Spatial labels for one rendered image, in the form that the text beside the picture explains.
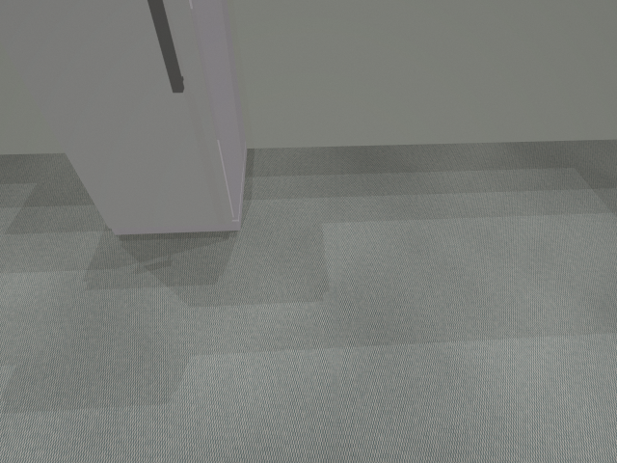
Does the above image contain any fridge door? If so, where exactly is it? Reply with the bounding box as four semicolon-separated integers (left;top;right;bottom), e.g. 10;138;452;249
0;0;232;229

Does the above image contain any handle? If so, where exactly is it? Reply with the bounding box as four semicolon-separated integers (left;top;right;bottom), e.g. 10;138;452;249
148;0;184;93

